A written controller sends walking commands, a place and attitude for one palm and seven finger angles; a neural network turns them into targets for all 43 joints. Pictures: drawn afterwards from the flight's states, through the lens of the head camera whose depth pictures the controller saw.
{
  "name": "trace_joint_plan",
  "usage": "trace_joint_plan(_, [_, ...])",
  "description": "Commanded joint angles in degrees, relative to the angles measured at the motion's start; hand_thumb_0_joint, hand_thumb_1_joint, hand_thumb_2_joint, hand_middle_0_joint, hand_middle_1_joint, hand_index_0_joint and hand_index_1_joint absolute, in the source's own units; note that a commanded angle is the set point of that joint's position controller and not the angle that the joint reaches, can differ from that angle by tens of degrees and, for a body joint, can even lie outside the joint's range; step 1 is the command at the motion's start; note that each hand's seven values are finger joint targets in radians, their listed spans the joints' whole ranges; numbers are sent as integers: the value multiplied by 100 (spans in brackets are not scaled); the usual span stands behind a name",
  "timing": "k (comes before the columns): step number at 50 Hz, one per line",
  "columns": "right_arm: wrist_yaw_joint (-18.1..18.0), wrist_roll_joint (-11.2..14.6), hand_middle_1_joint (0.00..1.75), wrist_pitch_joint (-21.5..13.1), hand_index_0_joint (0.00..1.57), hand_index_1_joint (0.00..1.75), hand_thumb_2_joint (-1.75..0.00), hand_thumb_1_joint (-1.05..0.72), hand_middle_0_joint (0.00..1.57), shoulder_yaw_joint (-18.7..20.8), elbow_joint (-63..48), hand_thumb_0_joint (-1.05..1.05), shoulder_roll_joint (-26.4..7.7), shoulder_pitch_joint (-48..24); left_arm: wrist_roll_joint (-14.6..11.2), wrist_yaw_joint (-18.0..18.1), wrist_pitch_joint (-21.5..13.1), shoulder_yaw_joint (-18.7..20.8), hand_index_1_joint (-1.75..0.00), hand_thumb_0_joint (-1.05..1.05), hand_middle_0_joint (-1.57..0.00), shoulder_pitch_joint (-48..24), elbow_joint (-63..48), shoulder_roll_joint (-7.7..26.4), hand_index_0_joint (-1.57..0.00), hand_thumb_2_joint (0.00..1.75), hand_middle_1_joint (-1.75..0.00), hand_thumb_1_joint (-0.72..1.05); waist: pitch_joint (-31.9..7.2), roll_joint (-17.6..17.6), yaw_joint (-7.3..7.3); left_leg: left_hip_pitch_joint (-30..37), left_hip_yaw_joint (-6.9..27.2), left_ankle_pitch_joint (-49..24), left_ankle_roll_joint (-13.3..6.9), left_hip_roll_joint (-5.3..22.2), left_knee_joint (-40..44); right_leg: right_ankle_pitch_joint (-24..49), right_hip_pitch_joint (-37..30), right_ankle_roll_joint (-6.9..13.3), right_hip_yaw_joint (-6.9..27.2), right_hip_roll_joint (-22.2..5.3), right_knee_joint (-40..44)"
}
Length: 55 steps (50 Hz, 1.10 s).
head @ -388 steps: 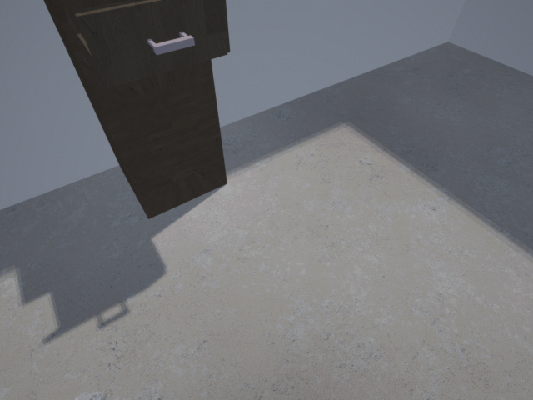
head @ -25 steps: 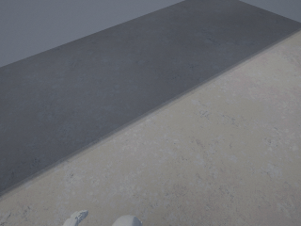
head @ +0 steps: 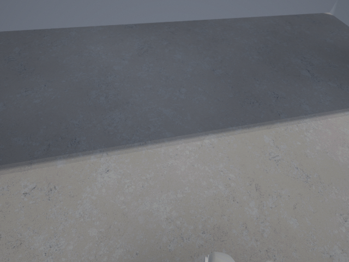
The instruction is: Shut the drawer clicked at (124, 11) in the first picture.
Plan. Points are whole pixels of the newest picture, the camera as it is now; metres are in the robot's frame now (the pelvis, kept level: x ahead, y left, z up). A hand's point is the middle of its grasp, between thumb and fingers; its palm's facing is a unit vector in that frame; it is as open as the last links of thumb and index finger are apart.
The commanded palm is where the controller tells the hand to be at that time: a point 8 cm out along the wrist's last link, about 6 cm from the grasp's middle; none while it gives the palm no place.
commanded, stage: turn to face it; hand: left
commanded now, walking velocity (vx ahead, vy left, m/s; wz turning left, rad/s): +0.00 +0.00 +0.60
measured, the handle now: out of the picture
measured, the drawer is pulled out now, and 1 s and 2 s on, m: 0.21 0.21 0.21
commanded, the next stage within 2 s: none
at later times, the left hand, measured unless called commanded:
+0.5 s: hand out of the picture +0.04 +0.16 -0.14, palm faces +0.30 -0.91 -0.29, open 7.4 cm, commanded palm none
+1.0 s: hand out of the picture -0.02 +0.22 -0.15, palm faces +0.59 -0.76 -0.27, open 7.4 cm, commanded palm none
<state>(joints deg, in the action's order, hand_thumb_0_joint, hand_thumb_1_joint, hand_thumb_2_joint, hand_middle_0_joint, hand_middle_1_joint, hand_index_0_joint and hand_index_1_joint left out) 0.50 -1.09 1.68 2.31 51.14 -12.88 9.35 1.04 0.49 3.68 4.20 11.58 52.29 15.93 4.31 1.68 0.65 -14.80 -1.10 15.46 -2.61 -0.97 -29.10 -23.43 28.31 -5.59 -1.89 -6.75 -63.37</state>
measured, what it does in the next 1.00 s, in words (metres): steps on the spot, turning left: right foot, then left foot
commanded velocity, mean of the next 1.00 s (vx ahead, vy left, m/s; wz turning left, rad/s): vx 0.00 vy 0.00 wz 0.60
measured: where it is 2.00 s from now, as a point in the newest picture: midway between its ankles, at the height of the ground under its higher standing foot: outside the picture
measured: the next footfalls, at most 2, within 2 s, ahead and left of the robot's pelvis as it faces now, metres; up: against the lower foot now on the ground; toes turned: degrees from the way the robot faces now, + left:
right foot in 0.24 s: +0.07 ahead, -0.15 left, +0.00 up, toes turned +7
left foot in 0.68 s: +0.00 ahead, +0.09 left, +0.00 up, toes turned +32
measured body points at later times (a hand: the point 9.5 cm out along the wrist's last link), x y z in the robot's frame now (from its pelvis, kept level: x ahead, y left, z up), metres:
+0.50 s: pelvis +0.02 -0.05 +0.00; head +0.07 -0.07 +0.45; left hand +0.03 +0.21 -0.12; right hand +0.16 -0.29 -0.16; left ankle -0.05 +0.09 -0.66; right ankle +0.03 -0.15 -0.74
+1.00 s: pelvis +0.03 -0.02 +0.00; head +0.06 +0.01 +0.45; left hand -0.05 +0.26 -0.13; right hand +0.25 -0.18 -0.14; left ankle -0.03 +0.07 -0.74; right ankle +0.12 -0.15 -0.69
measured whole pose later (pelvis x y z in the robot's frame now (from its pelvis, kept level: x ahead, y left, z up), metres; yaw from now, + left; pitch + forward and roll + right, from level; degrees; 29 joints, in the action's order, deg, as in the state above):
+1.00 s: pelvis +0.03 -0.02 +0.00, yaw +37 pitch +1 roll +0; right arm 0.7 -1.3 2.3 2.6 51.5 -13.3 9.9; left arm 0.7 0.6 3.2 3.2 9.0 49.7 14.8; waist 4.1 0.1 -0.5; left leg -14.3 3.9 14.4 -1.5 -2.3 -28.3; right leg -25.1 25.2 -5.5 -0.6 -4.5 -52.3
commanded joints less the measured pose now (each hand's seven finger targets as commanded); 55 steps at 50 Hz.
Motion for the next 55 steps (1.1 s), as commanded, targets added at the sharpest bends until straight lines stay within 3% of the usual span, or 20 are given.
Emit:
trace_joint_plan(1, [-82, -2, 30, -107, 20, 30, -90, -90, 20, 381, -259, 0, -1225, 290, -29, 35, -181, 79, -30, 0, -20, -273, -620, 332, -20, 90, -30, 90, -694, -867, -245, 937, 1540, -2652, -719, 1408, 881, -42, 261, -75, 108, 110, 533])
trace_joint_plan(5, [-69, -27, 30, -61, 20, 30, -90, -90, 20, 436, -242, 0, -1252, 350, -55, 51, -224, 36, -30, 0, -20, -518, -797, 261, -20, 90, -30, 90, -700, -1029, -320, 860, 1851, -2880, -737, 1330, 675, -226, -106, -28, 84, 329, 1403])
trace_joint_plan(10, [-57, 21, 30, -13, 20, 30, -90, -90, 20, 467, -377, 0, -1174, -5, -92, 94, -345, 61, -30, 0, -20, 218, -700, 391, -20, 90, -30, 90, -861, -895, 81, -187, 2038, -2461, -347, 906, -2, 1058, -1940, 94, -18, 498, 3702])
trace_joint_plan(11, [-27, 71, 30, -25, 20, 30, -90, -90, 20, 430, -413, 0, -905, 73, -32, 130, -417, 120, -30, 0, -20, 445, -667, 717, -20, 90, -30, 90, -994, -32, 168, -956, 1677, -1238, 11, 480, -686, 1397, -2822, 279, 655, -251, 4431])
trace_joint_plan(12, [10, 85, 30, -25, 20, 30, -90, -90, 20, 358, -576, 0, -508, 172, 66, 180, -461, 226, -30, 0, -20, 501, -698, 1293, -20, 90, -30, 90, -923, 1624, 187, -2087, 498, 1563, 515, -434, -2106, 2235, -3219, 986, 2299, -1957, 4749])
trace_joint_plan(13, [-10, 9, 30, 32, 20, 30, -90, -90, 20, 447, -560, 0, -794, 65, 10, 184, -412, 191, -30, 0, -20, 499, -719, 1238, -20, 90, -30, 90, -859, 1210, 205, -1893, 693, 1947, 474, -143, -3198, 2282, -2414, 1391, 2132, -2291, 4704])
trace_joint_plan(15, [56, -12, 30, 126, 20, 30, -90, -90, 20, 457, -368, 0, -745, 43, 4, 173, -401, 105, -30, 0, -20, -133, -820, 836, -20, 90, -30, 90, -315, 839, -76, -1889, 624, 1233, 501, 108, -4183, 1659, -1649, 1307, 1430, -1631, 4732])
trace_joint_plan(17, [133, -11, 30, 145, 20, 30, -90, -90, 20, 419, -190, 0, -641, 286, 15, 160, -431, 9, -30, 0, -20, -434, -879, 521, -20, 90, -30, 90, -284, 767, -276, -1848, 400, 648, 618, 216, -4230, 2344, -1757, 1099, 461, -1156, 4494])
trace_joint_plan(22, [150, 11, 30, 185, 20, 30, -90, -90, 20, 336, -252, 0, -556, -205, 43, 158, -433, 43, -30, 0, -20, 239, -603, 630, -20, 90, -30, 90, -385, 880, 49, -1731, -3, 787, 752, 259, -3314, 3507, -2393, 1143, -91, -1221, 4278])
trace_joint_plan(28, [156, 51, 30, 106, 20, 30, -90, -90, 20, 213, -370, 0, -472, -526, 79, 139, -360, 139, -30, 0, -20, 428, -474, 896, -20, 90, -30, 90, -540, 1130, 187, -1105, -423, 965, 617, 283, -1724, 3849, -2522, 1211, -404, -1424, 3922])
trace_joint_plan(32, [122, 24, 30, -3, 20, 30, -90, -90, 20, 240, -325, 0, -682, -59, 13, 96, -306, 190, -30, 0, -20, 419, -379, 943, -20, 90, -30, 90, -893, 745, -62, 197, -615, -177, 427, 170, 140, 3781, -2258, 784, -861, -1329, 2783])
trace_joint_plan(33, [105, -7, 30, -68, 20, 30, -90, -90, 20, 362, -250, 0, -1110, 391, -35, 64, -289, 184, -30, 0, -20, 431, -467, 815, -20, 90, -30, 90, -1228, -200, -348, 1449, 130, -1533, 112, 758, 574, 2859, -1224, 454, -1040, -1064, 1653])
trace_joint_plan(34, [69, -12, 30, -94, 20, 30, -90, -90, 20, 531, -202, 0, -1788, 826, -68, 9, -294, 71, -30, 0, -20, 296, -742, 377, -20, 90, -30, 90, -1355, -2036, -554, 2321, 2251, -4243, -765, 2392, 599, -1244, 534, 4, -1008, -206, 311])
trace_joint_plan(35, [16, 50, 30, -60, 20, 30, -90, -90, 20, 525, 1, 0, -1843, 1175, 1, 76, -213, 18, -30, 0, -20, -177, -890, 454, -20, 90, -30, 90, -1400, -1558, -708, 2051, 2281, -4548, -1116, 2630, 555, -1678, 661, 42, -277, -147, -227])
trace_joint_plan(39, [-106, -1, 30, -95, 20, 30, -90, -90, 20, 331, -313, 0, -1228, 70, -23, 27, -200, 89, -30, 0, -20, -175, -584, 433, -20, 90, -30, 90, -598, -968, -216, 807, 1348, -3194, -694, 1578, 730, -279, 412, 2, 72, -116, -415])
trace_joint_plan(41, [-91, 1, 30, -112, 20, 30, -90, -90, 20, 319, -337, 0, -1221, -4, -24, 14, -178, 82, -30, 0, -20, -36, -535, 408, -20, 90, -30, 90, -614, -869, -146, 694, 1250, -2974, -636, 1391, 826, -81, 206, -15, 72, -22, -89])
trace_joint_plan(48, [-59, -23, 30, -54, 20, 30, -90, -90, 20, 412, -288, 0, -1294, 180, -43, 37, -208, 33, -30, 0, -20, -394, -796, 321, -20, 90, -30, 90, -624, -995, -268, 660, 1831, -2517, -735, 1304, 769, -212, -148, -13, 67, 295, 1253])
trace_joint_plan(53, [-52, 0, 30, -3, 20, 30, -90, -90, 20, 471, -406, 0, -1261, -103, -85, 71, -315, 42, -30, 0, -20, 165, -763, 364, -20, 90, -30, 90, -813, -1084, 32, 12, 2101, -2571, -479, 995, 188, 636, -1548, 78, -58, 573, 3168])
trace_joint_plan(54, [-40, 35, 30, -4, 20, 30, -90, -90, 20, 460, -446, 0, -1127, -134, -68, 92, -373, 80, -30, 0, -20, 419, -709, 517, -20, 90, -30, 90, -856, -734, 165, -448, 1960, -1908, -226, 732, -192, 1196, -2229, 112, 67, 363, 4002])
trace_joint_plan(55, [-2, 91, 30, -18, 20, 30, -90, -90, 20, 398, -505, 0, -718, 78, 25, 146, -450, 173, -30, 0, -20, 587, -696, 1000, -20, 90, -30, 90, -1069, 677, 197, -1469, 1232, -227, 221, 78, -1287, 1518, -3159, 490, 1339, -949, 4651])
